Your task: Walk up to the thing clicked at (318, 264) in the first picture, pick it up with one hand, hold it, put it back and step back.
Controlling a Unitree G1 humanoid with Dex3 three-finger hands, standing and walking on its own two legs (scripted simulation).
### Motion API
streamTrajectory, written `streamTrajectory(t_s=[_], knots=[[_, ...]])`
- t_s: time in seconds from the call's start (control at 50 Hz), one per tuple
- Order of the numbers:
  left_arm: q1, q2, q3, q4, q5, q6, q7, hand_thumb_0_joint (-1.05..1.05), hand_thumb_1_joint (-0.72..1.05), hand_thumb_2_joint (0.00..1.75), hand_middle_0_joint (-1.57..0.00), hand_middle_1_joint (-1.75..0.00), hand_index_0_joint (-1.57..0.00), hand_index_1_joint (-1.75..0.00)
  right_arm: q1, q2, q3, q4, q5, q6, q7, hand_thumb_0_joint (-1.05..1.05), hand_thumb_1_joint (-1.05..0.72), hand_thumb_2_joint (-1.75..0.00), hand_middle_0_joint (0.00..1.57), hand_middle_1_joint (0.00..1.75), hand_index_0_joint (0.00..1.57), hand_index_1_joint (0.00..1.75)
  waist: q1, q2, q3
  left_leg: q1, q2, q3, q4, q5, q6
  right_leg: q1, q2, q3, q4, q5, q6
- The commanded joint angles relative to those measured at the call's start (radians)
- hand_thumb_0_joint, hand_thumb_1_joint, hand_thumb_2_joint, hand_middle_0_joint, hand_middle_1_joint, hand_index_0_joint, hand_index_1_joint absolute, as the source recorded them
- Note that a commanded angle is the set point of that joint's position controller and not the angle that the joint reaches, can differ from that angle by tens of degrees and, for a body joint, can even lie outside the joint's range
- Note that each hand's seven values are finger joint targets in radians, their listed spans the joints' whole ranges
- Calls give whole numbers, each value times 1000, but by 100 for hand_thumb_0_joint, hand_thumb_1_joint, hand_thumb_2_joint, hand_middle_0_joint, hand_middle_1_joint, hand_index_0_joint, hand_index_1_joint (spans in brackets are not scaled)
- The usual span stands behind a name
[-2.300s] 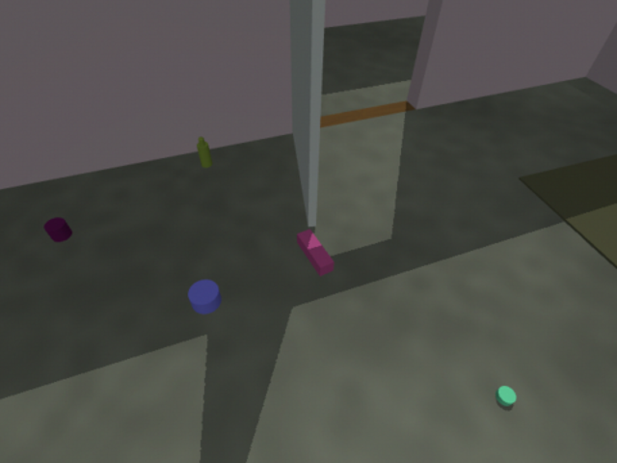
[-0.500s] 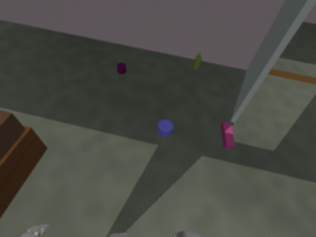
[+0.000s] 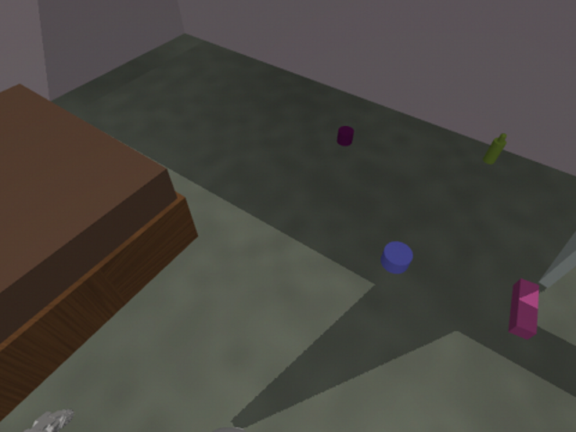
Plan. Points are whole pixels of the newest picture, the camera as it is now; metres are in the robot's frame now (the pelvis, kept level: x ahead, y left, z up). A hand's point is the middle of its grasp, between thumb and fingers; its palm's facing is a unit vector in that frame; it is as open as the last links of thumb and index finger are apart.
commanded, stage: walk up
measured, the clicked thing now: (524, 307) +0.69 -0.80 -0.72
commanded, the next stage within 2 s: stand in 1.12 s
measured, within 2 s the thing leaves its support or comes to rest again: neither
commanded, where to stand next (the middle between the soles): +0.07 +0.01 m, yaw +10 degrees
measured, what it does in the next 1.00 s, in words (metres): steps on the spot: right foot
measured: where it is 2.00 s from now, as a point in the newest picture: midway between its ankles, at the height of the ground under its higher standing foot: outside the picture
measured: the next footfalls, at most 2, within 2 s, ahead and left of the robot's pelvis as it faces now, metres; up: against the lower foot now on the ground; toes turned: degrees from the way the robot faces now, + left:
right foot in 0.28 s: +0.10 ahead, -0.13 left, +0.00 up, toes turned +9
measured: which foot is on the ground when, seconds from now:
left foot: down 0.00-1.00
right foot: down 0.00-0.02, up 0.04-0.26, down 0.28-1.00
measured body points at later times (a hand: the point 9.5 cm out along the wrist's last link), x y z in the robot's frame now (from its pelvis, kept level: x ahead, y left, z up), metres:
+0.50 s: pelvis +0.00 +0.01 +0.00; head +0.03 +0.01 +0.44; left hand +0.02 +0.33 -0.12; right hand +0.16 -0.29 -0.11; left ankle +0.00 +0.12 -0.72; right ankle +0.05 -0.13 -0.71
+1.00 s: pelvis +0.01 +0.00 +0.02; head +0.02 +0.01 +0.47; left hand +0.03 +0.32 -0.10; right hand +0.18 -0.27 -0.10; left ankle +0.00 +0.12 -0.71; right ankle +0.06 -0.13 -0.71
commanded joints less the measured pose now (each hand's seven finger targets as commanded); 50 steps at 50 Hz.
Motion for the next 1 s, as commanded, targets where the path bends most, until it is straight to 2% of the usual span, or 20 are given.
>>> streamTrajectory(t_s=[0.0,0.02,0.04,0.08,0.12,0.2,0.24,0.26,0.28,0.3,0.44,0.46,0.48,0.5,0.52,0.58,0.64,0.66,0.76,0.98], knots=[[15,74,17,-90,-20,3,12,0,90,90,-20,-30,-20,-30,103,-296,-82,-50,-21,-62,-44,0,-90,-90,20,30,20,30,-61,267,-124,294,209,-504,-370,-19,151,-333,83,44,318,-240,-22],[-70,164,38,-89,-22,5,32,0,90,90,-20,-30,-20,-30,96,-380,-92,-57,-10,-62,-44,0,-90,-90,20,30,20,30,-105,231,-98,126,346,-741,-421,-64,305,-321,108,169,336,-302,-27],[-105,204,45,-81,-20,1,39,0,90,90,-20,-30,-20,-30,64,-347,-89,-53,-4,-61,-49,0,-90,-90,20,30,20,30,-95,147,-36,90,324,-675,-396,31,319,-311,81,214,368,-258,-34],[9,160,38,-20,-33,-1,35,0,90,90,-20,-30,-20,-30,-5,-241,-44,-58,2,-70,-67,0,-90,-90,20,30,20,30,-26,117,-77,166,204,-419,-243,322,247,-283,67,225,316,-163,-35],[42,151,43,17,-32,-8,31,0,90,90,-20,-30,-20,-30,-9,-230,-34,-51,11,-77,-67,0,-90,-90,20,30,20,30,-20,175,-103,67,195,-354,-199,475,236,-126,89,185,202,-116,-40],[30,127,41,31,-26,-7,28,0,90,90,-20,-30,-20,-30,-39,-217,-22,-57,8,-70,-68,0,-90,-90,20,30,20,30,-19,165,-116,-28,170,-329,-148,464,222,28,149,140,48,-86,-52],[50,128,41,52,-18,-20,33,0,90,90,-20,-30,-20,-30,-73,-183,-8,-63,21,-57,-67,0,-90,-90,20,30,20,30,12,110,-142,-85,99,-267,-42,394,158,162,167,141,-175,91,-79],[37,175,49,44,-3,-28,36,0,90,90,-20,-30,-20,-30,-58,-132,8,-69,32,-54,-67,0,-90,-90,20,30,20,30,9,-9,-149,-141,38,-233,62,318,105,199,60,307,-249,142,-123],[6,248,59,37,-4,-30,32,0,90,90,-20,-30,-20,-30,-65,-122,4,-66,34,-50,-74,0,-90,-90,20,30,20,30,4,-153,-137,-163,-89,-125,197,46,65,113,-132,547,-369,47,-227],[-77,281,64,21,-4,-29,27,0,90,90,-20,-30,-20,-30,-37,-164,-18,-37,25,-44,-83,0,-90,-90,20,30,20,30,-24,-209,-83,-118,-56,-70,305,-235,42,-7,-258,644,-408,17,-320],[-106,158,16,56,-10,-17,16,0,90,90,-20,-30,-20,-30,56,-119,-16,76,10,-78,-49,0,-90,-90,20,30,20,30,-71,-163,-114,162,-65,5,-179,46,50,-45,-19,234,-144,177,-155],[-82,107,0,62,-18,-10,15,0,90,90,-20,-30,-20,-30,35,-142,-21,75,-1,-87,-55,0,-90,-90,20,30,20,30,-66,-69,-131,244,-5,-137,-257,54,67,-124,9,204,-30,137,-113],[-75,38,-19,48,-32,-6,14,0,90,90,-20,-30,-20,-30,-25,-211,-28,47,-13,-98,-62,0,-90,-90,20,30,20,30,-42,138,-136,252,229,-511,-347,91,151,-241,118,147,95,-20,-32],[-109,126,9,73,-30,2,29,0,90,90,-20,-30,-20,-30,-52,-270,-38,46,4,-95,-62,0,-90,-90,20,30,20,30,-63,95,-113,112,317,-584,-341,94,273,-161,123,205,127,-242,-41],[-117,141,11,82,-31,2,29,0,90,90,-20,-30,-20,-30,-68,-248,-35,51,3,-96,-63,0,-90,-90,20,30,20,30,-52,45,-87,53,294,-529,-323,147,279,-107,113,227,150,-238,-44],[-42,101,2,130,-41,-16,32,0,90,90,-20,-30,-20,-30,-142,-195,-3,62,10,-98,-69,0,-90,-90,20,30,20,30,-9,128,-124,97,199,-299,-201,505,192,-19,119,186,-38,-59,-54],[-56,145,5,157,-25,-36,34,0,90,90,-20,-30,-20,-30,-147,-135,20,81,30,-80,-60,0,-90,-90,20,30,20,30,-17,21,-159,8,80,-164,-112,366,77,174,64,286,-251,302,-93],[-109,172,2,150,-24,-36,29,0,90,90,-20,-30,-20,-30,-128,-138,17,97,27,-74,-59,0,-90,-90,20,30,20,30,-50,-11,-132,31,29,-132,-133,198,63,104,23,327,-260,243,-123],[-168,128,-25,188,-29,-28,20,0,90,90,-20,-30,-20,-30,-185,-149,26,156,17,-75,-47,0,-90,-90,20,30,20,30,-39,-24,-92,44,82,-208,-268,104,85,96,90,235,-281,96,-73],[-213,116,-31,283,-37,-30,22,0,90,90,-20,-30,-20,-30,-240,-134,45,251,21,-73,-46,0,-90,-90,20,30,20,30,-35,14,-127,139,79,-168,-349,280,51,192,72,213,-386,208,-51]])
